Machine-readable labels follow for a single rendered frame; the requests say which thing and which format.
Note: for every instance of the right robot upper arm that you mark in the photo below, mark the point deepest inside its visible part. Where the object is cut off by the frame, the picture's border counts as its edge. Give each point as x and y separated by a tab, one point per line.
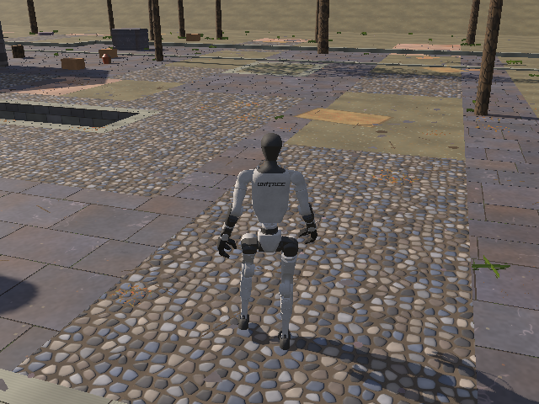
301	192

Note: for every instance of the robot torso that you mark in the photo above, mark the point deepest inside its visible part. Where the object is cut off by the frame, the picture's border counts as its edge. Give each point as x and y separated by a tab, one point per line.
270	195

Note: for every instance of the right robot forearm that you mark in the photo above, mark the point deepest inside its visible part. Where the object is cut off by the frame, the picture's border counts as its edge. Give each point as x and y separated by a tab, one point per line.
309	220

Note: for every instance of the left robot forearm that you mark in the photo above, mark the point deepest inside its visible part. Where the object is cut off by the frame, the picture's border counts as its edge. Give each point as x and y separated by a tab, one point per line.
228	225

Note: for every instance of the robot left hand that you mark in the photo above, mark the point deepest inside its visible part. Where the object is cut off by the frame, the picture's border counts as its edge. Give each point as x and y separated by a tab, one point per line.
222	244

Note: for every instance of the robot right hand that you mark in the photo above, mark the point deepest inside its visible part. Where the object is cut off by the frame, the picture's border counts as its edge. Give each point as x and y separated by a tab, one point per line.
305	231

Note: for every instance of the left robot upper arm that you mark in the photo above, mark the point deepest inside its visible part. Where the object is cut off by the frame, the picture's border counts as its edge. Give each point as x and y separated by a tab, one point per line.
243	177

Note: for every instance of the right robot foot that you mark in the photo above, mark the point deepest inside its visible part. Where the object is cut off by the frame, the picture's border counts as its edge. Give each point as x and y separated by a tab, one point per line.
284	342

